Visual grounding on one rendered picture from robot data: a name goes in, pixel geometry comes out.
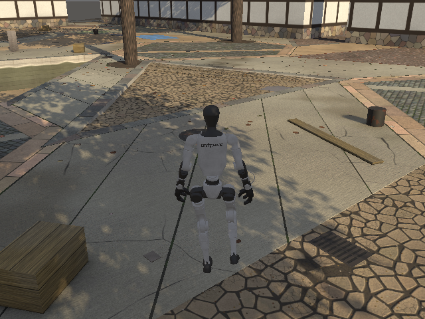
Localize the robot left thigh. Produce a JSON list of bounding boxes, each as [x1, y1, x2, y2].
[[190, 185, 209, 233]]

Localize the humanoid robot torso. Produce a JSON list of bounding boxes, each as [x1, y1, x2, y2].
[[197, 130, 227, 199]]

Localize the right robot forearm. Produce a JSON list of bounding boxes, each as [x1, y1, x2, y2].
[[238, 160, 252, 190]]

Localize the left robot hand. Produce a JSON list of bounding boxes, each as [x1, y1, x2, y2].
[[175, 187, 190, 202]]

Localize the robot right upper arm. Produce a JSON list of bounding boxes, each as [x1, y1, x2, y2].
[[226, 134, 244, 170]]

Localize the robot left upper arm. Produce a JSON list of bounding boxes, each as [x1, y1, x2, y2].
[[181, 134, 198, 171]]

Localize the left robot forearm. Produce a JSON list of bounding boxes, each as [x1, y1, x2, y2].
[[176, 161, 188, 189]]

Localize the right robot hand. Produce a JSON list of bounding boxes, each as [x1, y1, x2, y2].
[[238, 188, 254, 205]]

